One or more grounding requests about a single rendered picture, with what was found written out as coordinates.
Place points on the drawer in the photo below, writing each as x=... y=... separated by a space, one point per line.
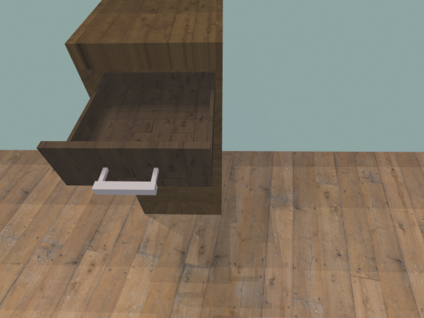
x=137 y=121

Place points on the cabinet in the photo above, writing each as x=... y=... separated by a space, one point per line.
x=158 y=36

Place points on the handle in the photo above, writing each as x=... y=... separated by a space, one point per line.
x=102 y=187

